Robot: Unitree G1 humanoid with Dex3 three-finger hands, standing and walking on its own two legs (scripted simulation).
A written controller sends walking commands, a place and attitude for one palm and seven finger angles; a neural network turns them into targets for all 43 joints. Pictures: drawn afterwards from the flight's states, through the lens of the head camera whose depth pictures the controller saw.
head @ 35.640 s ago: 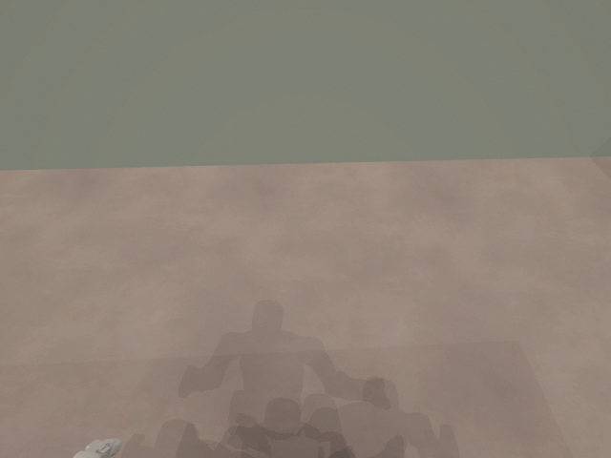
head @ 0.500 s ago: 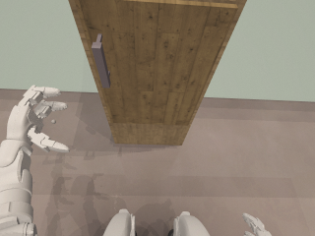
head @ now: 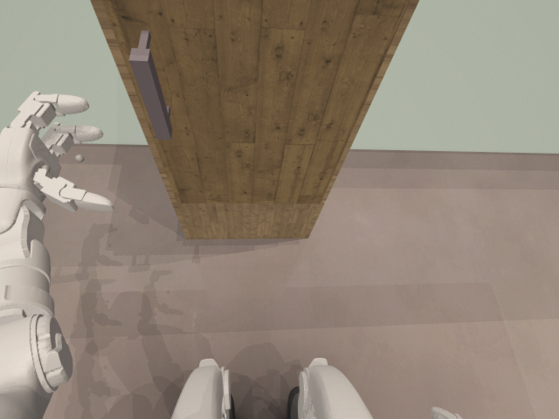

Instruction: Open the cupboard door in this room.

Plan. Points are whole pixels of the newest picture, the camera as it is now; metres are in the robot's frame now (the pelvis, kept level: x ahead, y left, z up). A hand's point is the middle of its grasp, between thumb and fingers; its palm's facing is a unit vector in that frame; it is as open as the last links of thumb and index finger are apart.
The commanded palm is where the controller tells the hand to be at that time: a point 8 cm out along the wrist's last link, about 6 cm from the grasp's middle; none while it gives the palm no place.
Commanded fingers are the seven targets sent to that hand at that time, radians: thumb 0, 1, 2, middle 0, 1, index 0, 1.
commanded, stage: move the hooked fingers beside the handle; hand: left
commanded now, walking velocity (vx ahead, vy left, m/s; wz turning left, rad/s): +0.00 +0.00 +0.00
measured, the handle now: (155, 89) +0.58 +0.18 +0.05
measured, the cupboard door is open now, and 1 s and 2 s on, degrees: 0 0 0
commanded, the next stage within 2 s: slide the fingers in behind the handle in 1.30 s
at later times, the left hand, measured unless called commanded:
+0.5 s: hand (96, 116) +0.52 +0.25 +0.05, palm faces +0.01 -1.00 -0.01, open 14.0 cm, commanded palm +0.51 +0.29 +0.05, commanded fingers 0.00 -0.50 0.30 -0.30 -1.20 -0.30 -1.20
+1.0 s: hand (95, 118) +0.53 +0.26 +0.04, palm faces +0.01 -1.00 -0.01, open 14.0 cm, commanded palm +0.51 +0.28 +0.05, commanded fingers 0.00 -0.50 0.30 -0.30 -1.20 -0.30 -1.20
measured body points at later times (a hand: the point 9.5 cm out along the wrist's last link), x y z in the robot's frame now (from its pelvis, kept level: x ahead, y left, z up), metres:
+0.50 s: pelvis +0.00 +0.01 -0.01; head +0.17 +0.04 +0.40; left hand +0.51 +0.31 +0.06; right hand +0.00 -0.27 -0.11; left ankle +0.02 +0.09 -0.65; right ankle +0.02 -0.12 -0.65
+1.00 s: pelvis +0.01 +0.01 -0.01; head +0.18 +0.06 +0.40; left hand +0.52 +0.31 +0.04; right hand +0.00 -0.25 -0.11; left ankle +0.02 +0.09 -0.65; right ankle +0.02 -0.12 -0.65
